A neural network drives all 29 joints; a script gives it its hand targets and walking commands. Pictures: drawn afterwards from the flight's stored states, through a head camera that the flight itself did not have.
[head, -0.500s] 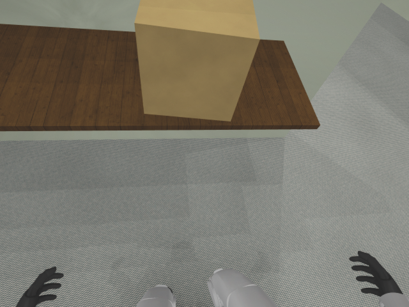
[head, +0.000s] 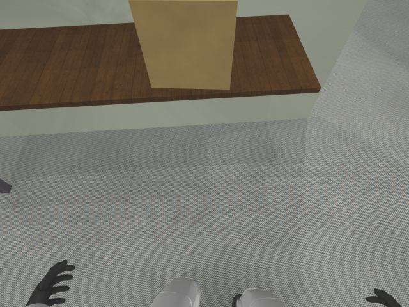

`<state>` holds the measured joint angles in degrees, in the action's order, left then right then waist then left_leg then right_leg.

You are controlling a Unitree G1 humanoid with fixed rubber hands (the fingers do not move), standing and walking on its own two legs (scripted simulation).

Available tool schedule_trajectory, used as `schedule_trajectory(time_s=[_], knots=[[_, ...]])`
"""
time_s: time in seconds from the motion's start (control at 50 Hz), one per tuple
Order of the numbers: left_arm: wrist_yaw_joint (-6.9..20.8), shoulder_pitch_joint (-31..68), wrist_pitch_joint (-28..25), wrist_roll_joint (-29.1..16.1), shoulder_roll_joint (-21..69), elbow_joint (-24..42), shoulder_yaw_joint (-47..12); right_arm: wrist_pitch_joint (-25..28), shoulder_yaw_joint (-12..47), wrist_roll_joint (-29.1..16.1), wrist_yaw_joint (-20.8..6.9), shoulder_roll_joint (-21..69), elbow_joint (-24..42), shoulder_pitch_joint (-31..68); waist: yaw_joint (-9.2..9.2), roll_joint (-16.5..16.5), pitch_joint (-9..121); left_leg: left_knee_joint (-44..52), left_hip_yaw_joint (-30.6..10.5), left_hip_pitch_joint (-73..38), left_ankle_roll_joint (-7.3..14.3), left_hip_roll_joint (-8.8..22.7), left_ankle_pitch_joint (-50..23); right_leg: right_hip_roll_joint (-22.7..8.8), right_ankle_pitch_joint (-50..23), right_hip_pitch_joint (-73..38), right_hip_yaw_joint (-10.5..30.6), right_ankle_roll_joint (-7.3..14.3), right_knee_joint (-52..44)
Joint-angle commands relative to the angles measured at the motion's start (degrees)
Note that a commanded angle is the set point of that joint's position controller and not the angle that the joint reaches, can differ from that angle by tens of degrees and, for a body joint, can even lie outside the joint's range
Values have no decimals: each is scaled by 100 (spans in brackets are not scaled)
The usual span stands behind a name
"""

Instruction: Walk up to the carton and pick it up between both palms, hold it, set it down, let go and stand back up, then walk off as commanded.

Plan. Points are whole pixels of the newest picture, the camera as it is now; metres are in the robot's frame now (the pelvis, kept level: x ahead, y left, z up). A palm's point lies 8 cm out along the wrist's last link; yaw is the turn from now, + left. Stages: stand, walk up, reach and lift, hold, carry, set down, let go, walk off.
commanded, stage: walk off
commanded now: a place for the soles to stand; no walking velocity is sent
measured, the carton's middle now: (190, 26) +0.82 +0.07 +0.04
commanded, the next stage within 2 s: stand in 0.86 s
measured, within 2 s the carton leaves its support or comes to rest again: neither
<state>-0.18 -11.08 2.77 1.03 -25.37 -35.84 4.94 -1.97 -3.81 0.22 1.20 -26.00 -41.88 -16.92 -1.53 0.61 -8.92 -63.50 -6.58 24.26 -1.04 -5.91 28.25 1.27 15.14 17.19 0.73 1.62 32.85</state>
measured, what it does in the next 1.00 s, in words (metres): walks backwards: left foot, then right foot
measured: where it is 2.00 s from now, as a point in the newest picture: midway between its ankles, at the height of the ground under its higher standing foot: outside the picture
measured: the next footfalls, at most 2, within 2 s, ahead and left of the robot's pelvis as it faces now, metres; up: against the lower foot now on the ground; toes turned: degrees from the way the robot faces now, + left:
left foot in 0.10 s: -0.03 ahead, +0.11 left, +0.00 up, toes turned -3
right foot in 0.46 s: -0.09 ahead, -0.15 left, +0.00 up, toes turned +3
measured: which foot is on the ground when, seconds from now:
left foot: up 0.00-0.08, down 0.10-0.46, up 0.48-0.72, down 0.74-1.00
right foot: down 0.00-0.12, up 0.14-0.44, down 0.46-0.76, up 0.78-1.00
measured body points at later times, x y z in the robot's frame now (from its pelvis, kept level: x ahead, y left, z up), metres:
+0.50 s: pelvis -0.13 -0.03 -0.01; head -0.08 -0.01 +0.43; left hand -0.03 +0.31 -0.12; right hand +0.00 -0.38 -0.07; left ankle -0.07 +0.11 -0.72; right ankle -0.13 -0.15 -0.73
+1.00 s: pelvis -0.19 -0.02 +0.01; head -0.16 +0.02 +0.45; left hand -0.09 +0.30 -0.12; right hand -0.06 -0.35 -0.07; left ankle -0.19 +0.08 -0.73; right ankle -0.16 -0.16 -0.72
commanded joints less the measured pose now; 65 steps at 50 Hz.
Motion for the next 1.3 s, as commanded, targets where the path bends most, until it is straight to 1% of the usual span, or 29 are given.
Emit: schedule_trajectory(time_s=[0.0, 0.04, 0.08, 0.1, 0.12, 0.14, 0.18, 0.26, 0.34, 0.4, 0.42, 0.44, 0.46, 0.48, 0.52, 0.54, 0.56, 0.6, 0.66, 0.7, 0.74, 0.76, 0.8, 0.88, 0.96, 0.98, 1.04, 1.06, 1.28], knots=[[-8, -305, 7, 30, -1015, 440, 301, 93, -203, -44, 26, -673, 491, -291, -218, -1220, 1087, 1804, 223, 350, 116, 371, 167, -1291, -3165, -1932, 1359, 1118, -209], [9, -89, 64, -19, -984, 504, 200, 167, -199, -46, 70, -627, 429, -431, -17, -1217, 1239, 3078, 557, -300, 127, 399, -524, -1244, -3912, -1774, 1155, 924, 154], [21, -144, 90, -93, -765, 372, 142, 262, -223, 76, 74, -736, 431, -387, 48, -752, 1449, 4175, 280, -1128, 259, 511, -1773, -957, -3182, -1174, 1068, 422, 511], [18, -254, 98, -83, -694, 298, 141, 289, -223, 148, 60, -996, 457, -323, 5, 111, 1451, 4020, -560, -1510, 438, 984, -2766, -548, -1629, -280, 869, 140, 1044], [31, 398, 68, -128, -877, 363, 162, 303, -424, 126, 57, -1668, 637, 33, 365, 1842, 1003, 3907, -2156, -1225, 1483, 2438, -4516, 392, 664, 891, 241, -143, 2327], [-60, 485, 152, -5, -954, 227, 257, 294, -370, 102, 90, -1601, 545, -190, 379, 1019, 971, 3796, -2223, -1005, 1697, 2588, -4914, 535, 2140, 935, 855, -40, 3446], [-91, 413, 131, -29, -920, 189, 212, 281, -295, 89, 145, -1331, 539, 67, 249, 249, 601, 3423, -1366, -1253, 1552, 2274, -5352, 860, 2036, 1475, 1262, -63, 4079], [-28, -252, 106, -75, -904, 153, 201, 201, -310, 78, 117, -1022, 597, 350, 292, 795, 640, 3577, -513, -1533, 1235, 1734, -4286, 859, 1383, 1196, 929, -309, 3553], [28, -171, -6, -16, -828, 108, 143, 142, -374, 133, 40, -1147, 561, 234, 467, 1047, 703, 3642, -849, -1749, 1130, 1806, -2893, 364, 1452, 820, 578, -214, 1402], [56, -692, -99, 39, -756, -167, 115, 94, -345, 144, -66, -1208, 563, 562, 162, 1209, 848, 3395, -581, -847, 948, 1651, -2200, 186, 1048, -521, -158, -81, -372], [40, -649, -145, 47, -781, -307, 171, 64, -297, 157, -70, -1098, 444, 365, 159, 777, 797, 3108, -481, -427, 721, 1431, -1922, 165, 805, -988, -32, -120, -838], [9, -801, -194, 84, -859, -362, 190, 58, -258, 131, -67, -862, 361, 338, 56, 254, 777, 2396, -264, 66, 594, 1161, -1643, -291, 733, -1289, 763, -116, -1234], [8, -600, -287, 172, -1348, -188, 251, 104, -110, -18, -63, -562, 442, 376, -8, -1303, 820, 1424, -198, 856, 202, 38, -38, -1524, 105, -1203, 2601, 369, -1608], [37, -434, -244, 161, -1631, -117, 336, 77, -228, -4, 24, -846, 332, 533, -161, -957, 722, 428, -532, 350, 132, -66, 743, -2066, 135, -10, 2803, 995, -1712], [-17, 303, -223, 87, -1343, 39, 233, 137, -322, -26, 99, -1088, 50, 17, 212, -797, 343, -516, -403, -12, 63, 2, 535, -1850, -514, 587, 2101, 1387, -1381], [-4, 491, -213, 21, -1103, 41, 201, 174, -343, -10, 93, -1092, -79, -146, 309, -497, 207, -482, -188, -68, 27, 123, 298, -1551, -452, 621, 1571, 1270, -1290], [-7, 538, -195, 23, -1083, 85, 197, 202, -319, -2, 46, -1116, -23, -245, 232, -743, 350, -526, -128, 25, 62, 127, 192, -1468, -548, 364, 1395, 1267, -1184], [5, 47, -247, 73, -1237, 3, 251, 166, -295, 23, -32, -992, 103, -35, -76, -1084, 340, 128, -117, 261, 47, 303, 165, -1515, 53, -112, 1629, 1354, -1238], [21, -11, -246, 94, -1180, -193, 235, 198, -222, 69, -137, -793, -60, -98, -128, -1189, 521, 2009, 205, -90, 142, 580, 63, -1395, 1745, -467, 1720, 1119, -1326], [64, 82, -196, 8, -931, -267, 134, 321, -186, 143, -126, -620, -321, -428, 151, -721, 507, 3795, 456, -1284, 278, 551, -719, -1138, 1859, 315, 1274, 724, -922], [60, -314, -175, -79, -569, -472, 21, 466, -202, 312, -75, -765, -285, -323, 49, 96, 840, 4577, -728, -1856, 452, 1030, -365, -704, 1474, 678, 904, 235, 183], [82, 177, -218, -126, -649, -308, 30, 530, -239, 222, -42, -1366, -41, -26, 232, 877, 317, 4988, -2773, -799, 987, 2328, 219, 58, 1377, 1126, 365, -123, 541], [55, 339, -233, -162, -886, -570, 37, 605, -136, 201, -6, -1151, -148, 400, 63, 143, 61, 4686, -2146, -765, 1010, 2139, -1546, -34, 1226, 785, 814, -34, 1077], [70, 179, -305, -163, -717, -823, 17, 586, -103, 141, -32, -823, -363, 467, 167, 784, 641, 4209, -808, -1535, 856, 1701, -2854, 82, 938, 378, 445, -102, 797], [72, 58, -368, -104, -544, -949, 4, 426, -107, 66, -97, -827, -353, 549, 177, 664, 902, 3922, -358, -1101, 601, 1398, -2325, -78, -112, -792, 143, -125, -817], [52, 69, -424, -42, -609, -1010, -5, 399, -92, 36, -95, -767, -447, 676, 192, 827, 804, 3955, -339, -901, 510, 1394, -2300, -183, -314, -1087, 364, -88, -1110], [46, 432, -532, 21, -848, -1046, 5, 400, -7, -15, -125, -499, -544, 726, 302, -20, 1056, 4011, -355, -1025, 245, 1007, -1434, -792, -107, -908, 1340, 374, -1242], [73, 450, -525, -7, -828, -1043, -74, 429, -48, 21, -110, -610, -595, 828, 287, 54, 857, 4238, -426, -1166, 301, 1062, -1244, -706, 40, -639, 1147, 314, -1220], [50, 768, -551, -59, -656, -1606, -176, 478, 42, 47, -104, -640, -1196, 1302, 179, -335, 883, 4340, -109, -1360, 233, 1011, -2155, -786, -1336, -1112, 1072, 219, -1534]])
